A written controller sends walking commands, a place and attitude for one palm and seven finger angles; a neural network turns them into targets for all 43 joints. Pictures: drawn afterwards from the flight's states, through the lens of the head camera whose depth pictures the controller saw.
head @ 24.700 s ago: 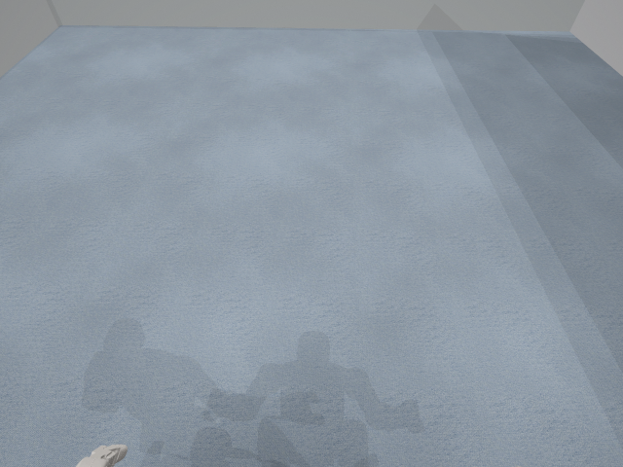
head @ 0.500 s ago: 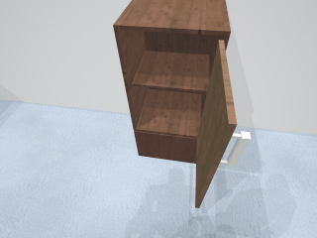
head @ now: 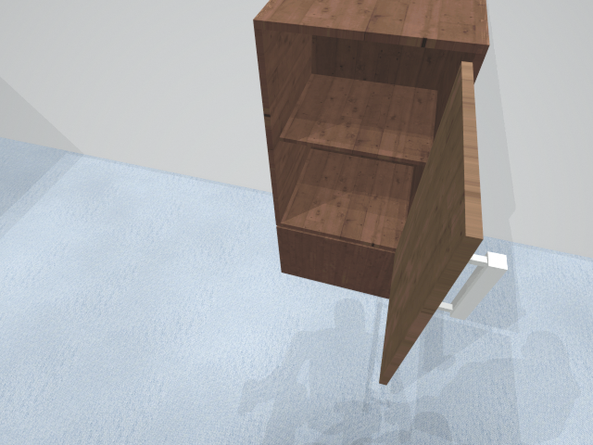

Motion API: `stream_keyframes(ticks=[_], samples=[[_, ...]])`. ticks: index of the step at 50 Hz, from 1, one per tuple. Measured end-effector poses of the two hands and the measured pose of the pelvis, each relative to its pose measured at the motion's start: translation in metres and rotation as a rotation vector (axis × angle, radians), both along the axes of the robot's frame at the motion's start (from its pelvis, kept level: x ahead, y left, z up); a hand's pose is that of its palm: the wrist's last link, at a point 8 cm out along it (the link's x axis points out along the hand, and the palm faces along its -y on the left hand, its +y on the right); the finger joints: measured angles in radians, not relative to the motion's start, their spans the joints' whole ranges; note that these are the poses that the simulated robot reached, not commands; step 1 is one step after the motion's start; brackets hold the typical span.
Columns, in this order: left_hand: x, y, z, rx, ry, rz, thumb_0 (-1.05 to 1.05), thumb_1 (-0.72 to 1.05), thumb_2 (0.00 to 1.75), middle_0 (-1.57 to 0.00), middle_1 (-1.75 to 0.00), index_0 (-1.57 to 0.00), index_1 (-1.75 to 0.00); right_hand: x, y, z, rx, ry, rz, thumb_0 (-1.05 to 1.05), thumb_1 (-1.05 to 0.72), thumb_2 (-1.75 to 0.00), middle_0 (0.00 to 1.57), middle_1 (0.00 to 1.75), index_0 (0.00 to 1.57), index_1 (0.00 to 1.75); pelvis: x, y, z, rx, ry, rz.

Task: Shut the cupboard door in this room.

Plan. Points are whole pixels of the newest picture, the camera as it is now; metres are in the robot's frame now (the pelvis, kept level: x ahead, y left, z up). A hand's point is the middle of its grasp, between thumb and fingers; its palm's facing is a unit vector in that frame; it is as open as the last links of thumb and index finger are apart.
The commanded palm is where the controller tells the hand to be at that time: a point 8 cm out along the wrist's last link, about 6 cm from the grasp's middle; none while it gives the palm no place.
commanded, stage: stand and wait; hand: left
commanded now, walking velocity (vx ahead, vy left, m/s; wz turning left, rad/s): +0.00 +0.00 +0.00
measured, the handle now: (460, 286) +0.35 -0.22 -0.01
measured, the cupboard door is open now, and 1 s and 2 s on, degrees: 91 91 91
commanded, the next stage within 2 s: turn or walk to find it in 0.12 s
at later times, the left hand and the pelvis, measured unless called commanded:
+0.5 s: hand out of the picture +0.01 +0.20 -0.18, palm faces +0.14 -0.96 -0.23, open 7.3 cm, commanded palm none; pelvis +0.00 +0.00 +0.00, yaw +6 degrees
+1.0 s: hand out of the picture -0.02 +0.17 -0.15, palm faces +0.33 -0.91 -0.27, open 7.3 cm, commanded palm none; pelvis -0.01 -0.04 +0.00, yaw +20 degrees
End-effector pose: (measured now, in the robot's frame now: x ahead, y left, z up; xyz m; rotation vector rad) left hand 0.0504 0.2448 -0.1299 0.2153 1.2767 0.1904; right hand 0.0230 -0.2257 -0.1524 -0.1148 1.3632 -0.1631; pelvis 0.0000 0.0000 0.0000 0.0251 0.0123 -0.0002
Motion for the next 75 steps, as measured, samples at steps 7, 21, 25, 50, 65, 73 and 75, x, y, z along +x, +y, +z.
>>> stream_keyframes(ticks=[7,21,25,50,65,73,75], samples=[[-0.027,-0.02,-0.002,-0.034,0.061,0.033,0.0,0.91,0.9,-0.2,-0.3,-0.2,-0.3,0.03,-0.016,0.005,-0.019,-0.05,0.033,0.01,-0.92,-0.9,0.2,0.3,0.2,0.3,0.008,-0.007,0.003,-0.012,-0.012,0.016],[-0.053,-0.011,-0.021,-0.077,0.105,0.142,0.01,0.91,0.9,-0.2,-0.3,-0.21,-0.3,0.043,-0.011,0.009,-0.064,-0.004,0.114,0.0,-0.91,-0.9,0.2,0.3,0.2,0.3,0.008,0.002,-0.005,-0.019,-0.02,0.091],[-0.048,0.005,-0.019,-0.046,0.093,0.151,0.01,0.91,0.9,-0.2,-0.3,-0.21,-0.3,0.048,-0.003,0.01,-0.057,-0.025,0.137,0.0,-0.91,-0.9,0.2,0.3,0.2,0.3,0.004,0.004,-0.005,-0.008,-0.006,0.11],[-0.097,-0.032,0.01,0.008,-0.026,0.318,0.01,0.91,0.9,-0.21,-0.3,-0.21,-0.3,0.121,-0.035,0.017,-0.045,-0.096,0.376,0.0,-0.91,-0.9,0.2,0.3,0.19,0.3,-0.014,-0.035,0.005,0.018,-0.005,0.341],[-0.174,-0.008,-0.003,-0.009,0.067,0.509,0.01,0.91,0.9,-0.2,-0.3,-0.2,-0.3,0.143,0.034,0.029,-0.032,-0.173,0.561,0.0,-0.91,-0.9,0.2,0.3,0.2,0.3,-0.028,-0.018,0.004,-0.016,-0.005,0.463],[-0.141,-0.024,0.01,0.057,-0.052,0.511,0.01,0.91,0.9,-0.2,-0.3,-0.2,-0.3,0.143,0.014,0.003,0.028,-0.129,0.569,0.0,-0.91,-0.9,0.2,0.3,0.2,0.3,-0.02,-0.044,-0.005,0.009,-0.006,0.527],[-0.137,-0.035,0.013,0.072,-0.075,0.513,0.01,0.91,0.9,-0.2,-0.3,-0.2,-0.3,0.146,0.006,-0.004,0.035,-0.115,0.573,0.0,-0.91,-0.9,0.2,0.3,0.2,0.3,-0.019,-0.051,-0.007,0.003,-0.015,0.551]])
